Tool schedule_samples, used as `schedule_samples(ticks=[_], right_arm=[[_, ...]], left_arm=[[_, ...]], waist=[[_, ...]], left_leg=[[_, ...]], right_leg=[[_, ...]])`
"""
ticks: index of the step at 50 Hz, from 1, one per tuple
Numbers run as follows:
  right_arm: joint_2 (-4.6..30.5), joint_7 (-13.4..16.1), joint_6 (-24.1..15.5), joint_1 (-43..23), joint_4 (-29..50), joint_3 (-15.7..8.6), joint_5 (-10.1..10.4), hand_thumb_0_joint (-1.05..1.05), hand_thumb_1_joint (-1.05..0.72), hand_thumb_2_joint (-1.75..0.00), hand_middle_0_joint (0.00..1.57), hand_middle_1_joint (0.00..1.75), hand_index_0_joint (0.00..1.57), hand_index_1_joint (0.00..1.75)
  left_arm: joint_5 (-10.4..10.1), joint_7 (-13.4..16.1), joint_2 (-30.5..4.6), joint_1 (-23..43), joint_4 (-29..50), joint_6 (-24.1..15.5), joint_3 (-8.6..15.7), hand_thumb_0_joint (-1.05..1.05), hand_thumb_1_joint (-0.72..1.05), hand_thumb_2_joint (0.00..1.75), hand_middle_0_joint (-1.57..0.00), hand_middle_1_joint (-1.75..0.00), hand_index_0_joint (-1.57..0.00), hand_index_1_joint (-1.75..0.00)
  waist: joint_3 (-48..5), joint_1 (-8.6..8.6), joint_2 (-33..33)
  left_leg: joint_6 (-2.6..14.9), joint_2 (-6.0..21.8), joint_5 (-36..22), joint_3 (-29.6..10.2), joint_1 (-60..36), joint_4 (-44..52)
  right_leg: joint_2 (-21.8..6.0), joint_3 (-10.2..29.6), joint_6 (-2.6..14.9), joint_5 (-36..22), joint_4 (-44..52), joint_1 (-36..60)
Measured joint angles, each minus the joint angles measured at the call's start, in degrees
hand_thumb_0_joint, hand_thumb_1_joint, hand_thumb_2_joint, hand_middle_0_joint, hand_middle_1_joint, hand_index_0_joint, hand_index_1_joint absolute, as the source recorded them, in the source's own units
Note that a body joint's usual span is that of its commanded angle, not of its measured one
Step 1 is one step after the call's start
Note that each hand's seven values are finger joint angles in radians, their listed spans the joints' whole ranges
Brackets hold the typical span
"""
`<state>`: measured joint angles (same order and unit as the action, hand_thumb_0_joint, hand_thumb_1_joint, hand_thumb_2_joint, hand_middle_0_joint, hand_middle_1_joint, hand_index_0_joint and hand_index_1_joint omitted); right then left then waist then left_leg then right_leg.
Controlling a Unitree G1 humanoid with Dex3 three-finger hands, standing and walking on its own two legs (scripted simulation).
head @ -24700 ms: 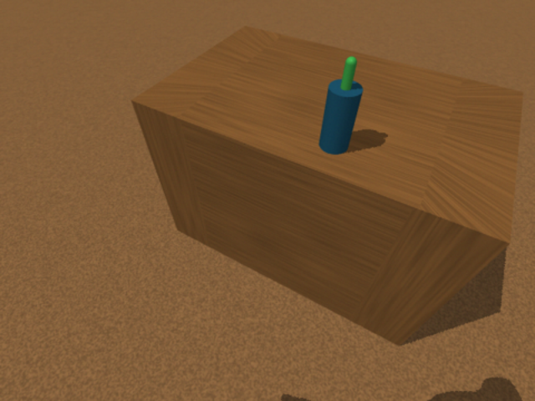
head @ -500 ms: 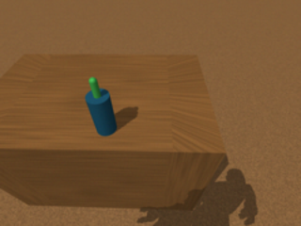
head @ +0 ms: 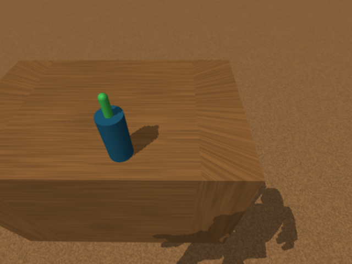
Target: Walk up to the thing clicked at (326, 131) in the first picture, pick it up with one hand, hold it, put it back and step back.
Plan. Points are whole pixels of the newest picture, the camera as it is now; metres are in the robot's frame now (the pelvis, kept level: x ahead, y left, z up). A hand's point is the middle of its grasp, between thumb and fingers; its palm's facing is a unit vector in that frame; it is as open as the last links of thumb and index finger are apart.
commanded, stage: home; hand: left
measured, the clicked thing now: (113, 127) +0.46 +0.19 +0.04
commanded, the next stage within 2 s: stand in 0.54 s
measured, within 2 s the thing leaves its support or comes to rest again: neither
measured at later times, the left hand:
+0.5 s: hand out of the picture +0.10 +0.25 -0.15, palm faces -0.04 -0.94 -0.35, open 17.5 cm
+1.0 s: hand out of the picture +0.09 +0.25 -0.15, palm faces -0.04 -0.94 -0.35, open 11.5 cm
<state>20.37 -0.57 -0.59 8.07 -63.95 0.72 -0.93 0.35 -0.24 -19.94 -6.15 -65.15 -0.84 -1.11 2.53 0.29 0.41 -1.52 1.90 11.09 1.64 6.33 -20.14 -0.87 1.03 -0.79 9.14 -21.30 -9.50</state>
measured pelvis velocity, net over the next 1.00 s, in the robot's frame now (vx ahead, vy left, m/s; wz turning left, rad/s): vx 0.01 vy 0.00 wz -0.01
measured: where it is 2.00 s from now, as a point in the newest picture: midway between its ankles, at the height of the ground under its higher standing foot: outside the picture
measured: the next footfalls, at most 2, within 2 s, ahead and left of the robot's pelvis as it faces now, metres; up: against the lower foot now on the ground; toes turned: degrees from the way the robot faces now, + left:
none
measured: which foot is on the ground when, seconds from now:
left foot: down 0.00-1.00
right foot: down 0.00-1.00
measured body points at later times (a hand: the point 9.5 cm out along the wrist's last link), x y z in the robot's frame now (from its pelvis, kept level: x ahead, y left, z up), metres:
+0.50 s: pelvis +0.02 +0.00 +0.00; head +0.02 -0.01 +0.45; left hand +0.10 +0.30 -0.13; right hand +0.08 -0.30 -0.14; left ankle +0.00 +0.14 -0.75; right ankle +0.03 -0.13 -0.75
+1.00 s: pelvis +0.01 +0.00 +0.00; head +0.02 -0.01 +0.45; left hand +0.09 +0.30 -0.13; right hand +0.06 -0.31 -0.14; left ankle +0.00 +0.14 -0.75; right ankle +0.03 -0.13 -0.75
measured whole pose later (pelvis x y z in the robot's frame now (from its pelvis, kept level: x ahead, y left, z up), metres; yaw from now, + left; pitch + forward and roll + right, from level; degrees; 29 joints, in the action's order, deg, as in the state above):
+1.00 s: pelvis +0.01 +0.00 +0.00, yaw -1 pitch -2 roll +0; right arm 20.1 -0.5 -0.2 8.2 -64.8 -0.1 -1.1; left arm 0.4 -0.2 -20.0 -6.5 -64.9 -0.5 -0.3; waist 2.9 0.5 0.3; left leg -1.9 2.5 11.3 2.3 4.8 -18.4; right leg -0.2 1.6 -0.4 9.4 -20.3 -8.6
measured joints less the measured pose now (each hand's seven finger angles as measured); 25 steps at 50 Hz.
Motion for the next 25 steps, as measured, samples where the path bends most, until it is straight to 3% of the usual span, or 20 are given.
schedule_samples(ticks=[25], right_arm=[[-0.07,0.26,0.29,-1.0,-0.84,-0.52,0.0,0.01,-0.9,-0.9,0.2,0.3,0.2,0.3]], left_arm=[[-0.07,0.28,0.15,0.58,-0.06,0.15,0.46,-0.01,-0.56,0.04,-0.05,-0.05,-0.05,-0.05]], waist=[[0.11,0.2,0.05]], left_leg=[[-0.31,0.46,0.55,0.43,-2.02,1.64]], right_leg=[[0.47,0.32,0.2,0.64,1.12,1.58]])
